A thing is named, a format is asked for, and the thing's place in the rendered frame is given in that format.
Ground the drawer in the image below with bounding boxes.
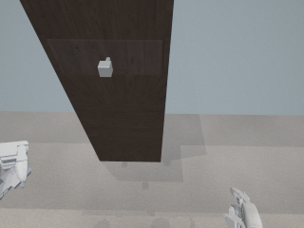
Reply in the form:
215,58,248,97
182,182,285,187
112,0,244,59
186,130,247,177
47,39,163,75

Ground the cabinet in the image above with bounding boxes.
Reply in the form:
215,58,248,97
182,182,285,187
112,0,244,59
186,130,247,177
20,0,174,162

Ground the left robot hand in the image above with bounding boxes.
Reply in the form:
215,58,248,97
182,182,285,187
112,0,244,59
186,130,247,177
0,141,32,200

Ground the handle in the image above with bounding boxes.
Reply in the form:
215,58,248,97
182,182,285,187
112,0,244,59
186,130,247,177
98,57,113,77

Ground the right robot hand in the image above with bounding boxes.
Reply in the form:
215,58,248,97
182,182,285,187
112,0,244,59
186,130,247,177
225,187,263,228

